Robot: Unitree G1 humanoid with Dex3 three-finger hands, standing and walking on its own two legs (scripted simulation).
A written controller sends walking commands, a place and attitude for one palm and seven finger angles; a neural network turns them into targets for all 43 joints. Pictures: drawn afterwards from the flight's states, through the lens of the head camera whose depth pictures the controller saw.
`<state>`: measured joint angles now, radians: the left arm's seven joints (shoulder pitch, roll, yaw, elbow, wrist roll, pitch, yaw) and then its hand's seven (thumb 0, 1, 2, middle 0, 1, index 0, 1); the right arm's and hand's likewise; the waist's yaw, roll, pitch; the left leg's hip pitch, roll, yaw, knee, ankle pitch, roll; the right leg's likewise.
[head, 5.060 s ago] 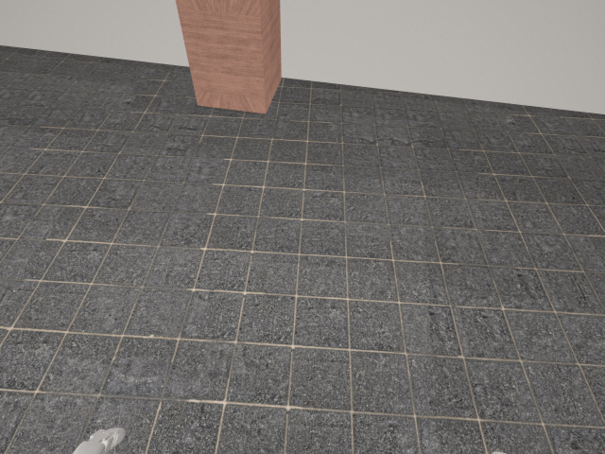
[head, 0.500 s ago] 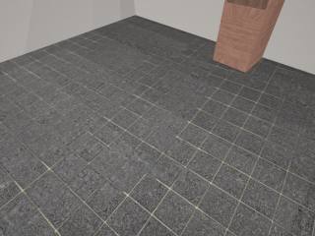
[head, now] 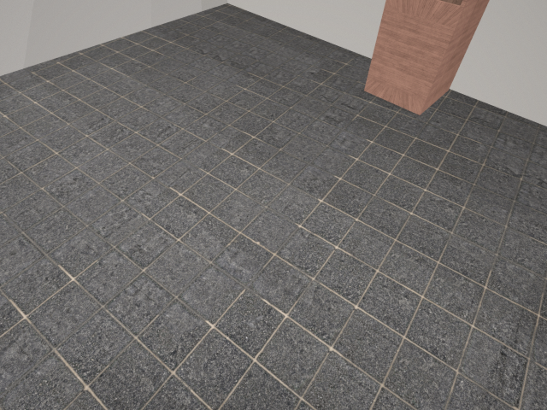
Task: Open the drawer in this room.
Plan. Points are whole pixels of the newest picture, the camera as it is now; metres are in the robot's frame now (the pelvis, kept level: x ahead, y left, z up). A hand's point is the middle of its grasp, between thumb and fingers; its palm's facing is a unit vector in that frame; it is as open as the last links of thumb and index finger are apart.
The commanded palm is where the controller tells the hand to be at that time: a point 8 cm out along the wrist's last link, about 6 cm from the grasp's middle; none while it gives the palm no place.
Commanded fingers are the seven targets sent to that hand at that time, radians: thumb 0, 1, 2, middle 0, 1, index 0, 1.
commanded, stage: stand and wait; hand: left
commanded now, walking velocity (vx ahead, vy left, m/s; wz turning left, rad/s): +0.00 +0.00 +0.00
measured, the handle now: out of the picture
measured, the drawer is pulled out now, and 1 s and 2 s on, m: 0.00 0.00 0.00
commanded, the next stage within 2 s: turn or walk to find it in 0.16 s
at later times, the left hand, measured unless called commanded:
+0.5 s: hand out of the picture +0.00 +0.20 -0.19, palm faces +0.13 -0.97 -0.21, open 7.3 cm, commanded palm none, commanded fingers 0.00 0.90 0.90 -0.20 -0.30 -0.20 -0.30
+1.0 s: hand out of the picture +0.03 +0.16 -0.15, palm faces +0.23 -0.93 -0.29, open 7.3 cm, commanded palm none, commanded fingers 0.00 0.90 0.90 -0.20 -0.30 -0.20 -0.30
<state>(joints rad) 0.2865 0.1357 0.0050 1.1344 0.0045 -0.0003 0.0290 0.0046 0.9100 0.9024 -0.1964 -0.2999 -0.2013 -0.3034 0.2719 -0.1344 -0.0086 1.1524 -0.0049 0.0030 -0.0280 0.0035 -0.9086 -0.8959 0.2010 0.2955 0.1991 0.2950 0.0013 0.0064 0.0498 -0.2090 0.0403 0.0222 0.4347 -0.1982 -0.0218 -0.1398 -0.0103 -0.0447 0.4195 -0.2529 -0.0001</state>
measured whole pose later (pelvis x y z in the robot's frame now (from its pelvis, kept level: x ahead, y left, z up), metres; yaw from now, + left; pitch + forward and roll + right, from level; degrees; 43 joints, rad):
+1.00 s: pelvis +0.00 -0.05 +0.00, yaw +12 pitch +0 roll +3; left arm 0.21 0.17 0.02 0.98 0.02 0.00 0.02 0.00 0.91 0.90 -0.20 -0.30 -0.20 -0.30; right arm 0.21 -0.23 -0.06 1.00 -0.02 0.05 -0.01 0.00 -0.91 -0.90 0.20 0.30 0.20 0.30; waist -0.01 0.05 0.02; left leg -0.39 -0.03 -0.09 0.71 -0.40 -0.03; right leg -0.18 0.00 -0.01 0.52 -0.34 -0.05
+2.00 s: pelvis -0.04 -0.07 -0.01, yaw +35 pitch +1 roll +0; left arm 0.11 0.20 0.05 0.90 0.01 0.01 0.02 0.00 0.91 0.90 -0.20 -0.30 -0.20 -0.30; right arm 0.26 -0.23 -0.07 0.98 -0.01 0.05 0.00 0.00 -0.90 -0.90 0.20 0.30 0.20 0.30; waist -0.04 0.05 0.07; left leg -0.34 -0.05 -0.10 0.57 -0.26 0.00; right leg -0.25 -0.02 -0.05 0.53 -0.28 0.03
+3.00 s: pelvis -0.11 -0.09 +0.00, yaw +60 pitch +0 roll -1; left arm 0.11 0.22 0.06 0.93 0.01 0.06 0.02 0.01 0.91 0.90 -0.19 -0.30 -0.20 -0.30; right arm 0.26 -0.19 -0.05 0.98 -0.02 0.04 0.00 0.00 -0.90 -0.90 0.21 0.30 0.20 0.30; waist -0.05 0.01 0.06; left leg -0.26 -0.07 -0.08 0.44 -0.17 0.06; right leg -0.37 -0.04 -0.01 0.84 -0.43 0.08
